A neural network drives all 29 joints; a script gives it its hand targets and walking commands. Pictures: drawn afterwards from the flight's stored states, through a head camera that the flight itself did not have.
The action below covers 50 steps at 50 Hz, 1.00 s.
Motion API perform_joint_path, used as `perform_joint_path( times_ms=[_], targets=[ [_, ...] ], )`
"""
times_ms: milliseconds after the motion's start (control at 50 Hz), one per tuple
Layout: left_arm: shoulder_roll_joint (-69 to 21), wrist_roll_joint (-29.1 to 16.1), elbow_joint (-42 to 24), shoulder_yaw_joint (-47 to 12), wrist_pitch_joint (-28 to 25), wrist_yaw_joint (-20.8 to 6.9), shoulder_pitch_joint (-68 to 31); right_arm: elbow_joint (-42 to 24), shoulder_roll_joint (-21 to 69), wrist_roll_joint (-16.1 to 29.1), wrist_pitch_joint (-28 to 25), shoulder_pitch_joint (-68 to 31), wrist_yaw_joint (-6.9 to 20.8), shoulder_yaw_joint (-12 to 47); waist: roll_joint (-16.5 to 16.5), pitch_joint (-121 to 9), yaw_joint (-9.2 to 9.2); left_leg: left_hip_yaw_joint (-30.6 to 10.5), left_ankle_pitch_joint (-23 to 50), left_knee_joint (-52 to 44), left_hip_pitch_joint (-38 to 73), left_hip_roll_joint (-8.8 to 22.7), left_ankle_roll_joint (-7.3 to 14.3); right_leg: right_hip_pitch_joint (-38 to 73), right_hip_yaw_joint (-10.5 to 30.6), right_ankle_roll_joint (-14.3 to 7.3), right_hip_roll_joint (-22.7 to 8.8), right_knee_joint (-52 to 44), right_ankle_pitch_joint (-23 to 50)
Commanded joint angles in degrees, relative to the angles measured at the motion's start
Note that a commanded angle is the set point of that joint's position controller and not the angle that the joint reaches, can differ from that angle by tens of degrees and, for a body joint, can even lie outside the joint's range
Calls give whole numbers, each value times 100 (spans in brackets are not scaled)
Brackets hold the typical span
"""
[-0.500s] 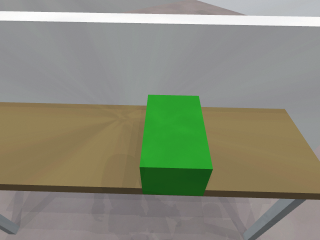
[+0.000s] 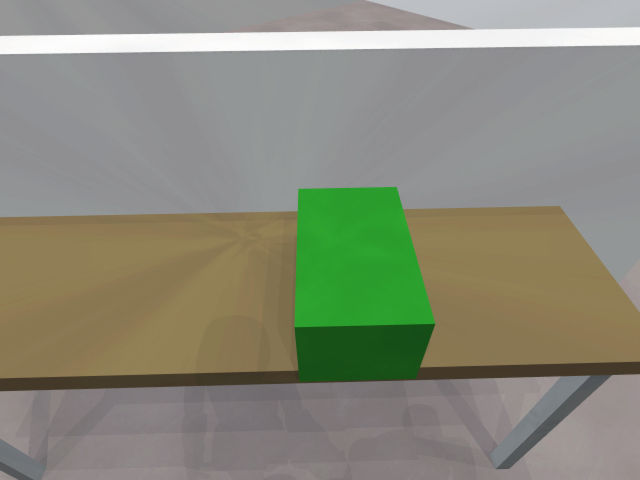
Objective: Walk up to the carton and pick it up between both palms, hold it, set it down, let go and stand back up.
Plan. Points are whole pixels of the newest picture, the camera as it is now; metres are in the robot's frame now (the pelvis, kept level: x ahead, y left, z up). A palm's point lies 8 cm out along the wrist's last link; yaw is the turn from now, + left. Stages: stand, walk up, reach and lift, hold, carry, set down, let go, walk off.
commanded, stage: stand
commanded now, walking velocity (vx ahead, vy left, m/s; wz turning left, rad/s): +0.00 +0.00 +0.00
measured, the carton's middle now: (352, 276) +0.46 -0.04 -0.02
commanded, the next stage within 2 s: none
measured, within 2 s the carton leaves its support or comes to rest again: neither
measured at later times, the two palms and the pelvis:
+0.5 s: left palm out of the picture -0.04 +0.19 -0.15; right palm out of the picture -0.04 -0.20 -0.15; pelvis +0.01 +0.01 +0.00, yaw -1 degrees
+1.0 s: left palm out of the picture -0.02 +0.20 -0.15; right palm out of the picture -0.04 -0.18 -0.15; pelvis +0.02 +0.01 +0.00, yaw -1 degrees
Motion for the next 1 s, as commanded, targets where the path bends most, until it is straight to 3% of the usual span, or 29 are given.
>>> perform_joint_path(
  times_ms=[0,200,380,980],
  targets=[
    [404,-9,81,75,-111,57,376,-71,-706,-5,-89,320,-69,-123,-120,669,0,-957,-591,-943,-223,761,35,-506,66,-224,-145,-343,368],
    [248,-7,550,26,-86,89,441,121,-457,-2,-94,381,-98,-49,-11,755,-18,-843,-331,-868,-102,704,42,-616,100,-212,-186,-344,434],
    [167,-9,816,1,-71,101,397,210,-409,4,-113,440,-115,-8,-102,776,-23,-789,-113,-786,-24,680,47,-617,114,-210,-203,-349,510],
    [105,-32,1156,-21,-11,115,66,319,-273,6,-196,600,-154,82,-64,739,-18,-745,486,-719,179,713,67,-501,70,-173,-246,-278,665]
  ],
)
